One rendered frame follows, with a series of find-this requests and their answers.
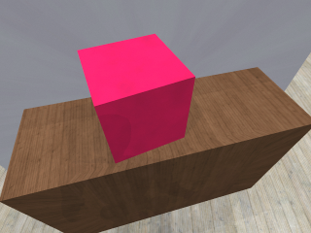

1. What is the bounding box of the pedestal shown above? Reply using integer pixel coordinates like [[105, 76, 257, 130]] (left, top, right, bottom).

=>
[[0, 67, 311, 233]]

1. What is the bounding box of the carton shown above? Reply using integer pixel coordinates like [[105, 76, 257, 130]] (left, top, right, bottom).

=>
[[77, 34, 195, 163]]

